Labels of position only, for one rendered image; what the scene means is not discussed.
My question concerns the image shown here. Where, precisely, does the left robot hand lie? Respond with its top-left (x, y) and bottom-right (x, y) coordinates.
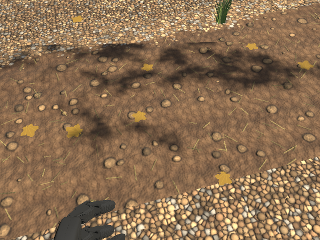
top-left (53, 200), bottom-right (125, 240)

